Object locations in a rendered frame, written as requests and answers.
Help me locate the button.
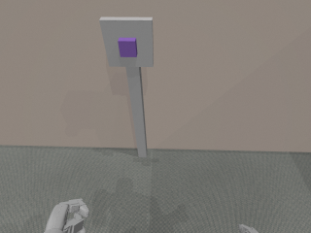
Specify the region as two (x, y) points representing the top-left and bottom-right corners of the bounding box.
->
(118, 37), (138, 57)

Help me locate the left robot hand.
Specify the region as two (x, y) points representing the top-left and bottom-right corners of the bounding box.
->
(45, 198), (89, 233)

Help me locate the panel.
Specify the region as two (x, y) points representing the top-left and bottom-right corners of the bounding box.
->
(99, 17), (154, 158)

